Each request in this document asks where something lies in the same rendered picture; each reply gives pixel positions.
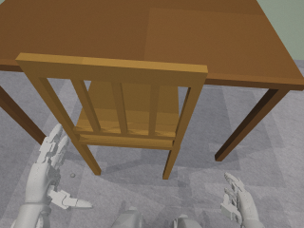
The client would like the table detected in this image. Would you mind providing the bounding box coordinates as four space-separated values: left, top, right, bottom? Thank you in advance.
0 0 304 162

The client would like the robot shin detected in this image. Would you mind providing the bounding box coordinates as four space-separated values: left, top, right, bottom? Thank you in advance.
128 207 138 211
179 214 188 218

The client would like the chair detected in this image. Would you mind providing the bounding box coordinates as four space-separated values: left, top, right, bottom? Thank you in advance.
15 52 208 180

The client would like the left robot forearm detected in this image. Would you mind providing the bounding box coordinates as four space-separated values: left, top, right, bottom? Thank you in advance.
9 202 52 228

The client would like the right robot hand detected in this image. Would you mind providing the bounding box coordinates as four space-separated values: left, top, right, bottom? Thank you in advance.
220 172 259 225

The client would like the left robot shin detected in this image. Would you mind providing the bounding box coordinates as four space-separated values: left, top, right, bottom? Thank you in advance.
128 207 138 211

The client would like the left robot hand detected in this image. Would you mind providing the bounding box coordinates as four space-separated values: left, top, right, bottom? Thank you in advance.
25 123 94 212

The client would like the right robot shin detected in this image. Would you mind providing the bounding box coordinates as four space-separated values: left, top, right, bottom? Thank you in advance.
179 214 188 218

